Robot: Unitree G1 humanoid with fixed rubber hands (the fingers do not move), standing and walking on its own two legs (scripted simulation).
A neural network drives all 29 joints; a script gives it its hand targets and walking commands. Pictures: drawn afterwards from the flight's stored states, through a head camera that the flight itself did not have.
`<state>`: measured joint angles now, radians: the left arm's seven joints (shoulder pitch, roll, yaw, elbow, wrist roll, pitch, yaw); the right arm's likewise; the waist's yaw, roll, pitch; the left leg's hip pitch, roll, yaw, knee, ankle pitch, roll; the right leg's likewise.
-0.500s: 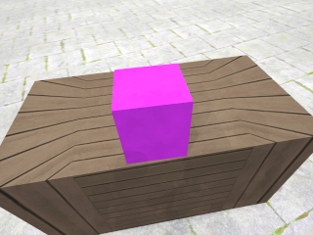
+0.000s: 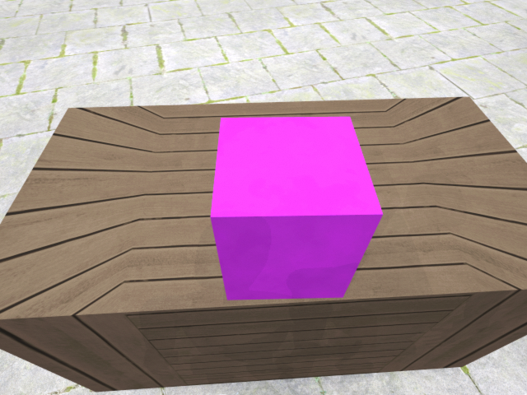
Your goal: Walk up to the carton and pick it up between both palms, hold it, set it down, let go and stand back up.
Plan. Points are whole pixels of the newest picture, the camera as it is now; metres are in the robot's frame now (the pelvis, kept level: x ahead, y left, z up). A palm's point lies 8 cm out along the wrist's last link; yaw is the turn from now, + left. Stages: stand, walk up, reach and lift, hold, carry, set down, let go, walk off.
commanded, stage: stand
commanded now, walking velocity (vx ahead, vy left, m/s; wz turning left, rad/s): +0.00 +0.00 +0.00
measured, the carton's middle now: (285, 213) +0.41 +0.00 +0.04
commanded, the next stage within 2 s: none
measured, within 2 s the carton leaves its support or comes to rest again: neither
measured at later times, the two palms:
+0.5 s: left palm out of the picture +0.15 +0.24 -0.09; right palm out of the picture +0.14 -0.27 -0.09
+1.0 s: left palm out of the picture +0.09 +0.25 -0.09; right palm out of the picture +0.12 -0.27 -0.08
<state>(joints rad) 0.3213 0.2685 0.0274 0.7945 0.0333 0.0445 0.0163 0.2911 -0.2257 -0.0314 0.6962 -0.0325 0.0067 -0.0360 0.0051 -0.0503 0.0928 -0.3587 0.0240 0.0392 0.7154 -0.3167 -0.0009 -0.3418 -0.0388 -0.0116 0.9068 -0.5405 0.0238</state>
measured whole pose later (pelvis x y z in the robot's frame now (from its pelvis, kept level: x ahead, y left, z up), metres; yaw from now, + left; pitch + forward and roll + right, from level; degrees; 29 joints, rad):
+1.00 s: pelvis +0.01 -0.01 +0.02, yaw +3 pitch -3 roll +0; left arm 0.28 0.27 0.00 0.71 0.00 0.01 -0.01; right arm 0.26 -0.27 -0.01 0.71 0.00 0.01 0.00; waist 0.01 0.01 0.07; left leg -0.26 0.02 -0.03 0.58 -0.27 -0.02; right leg -0.19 -0.02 -0.09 0.56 -0.32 -0.01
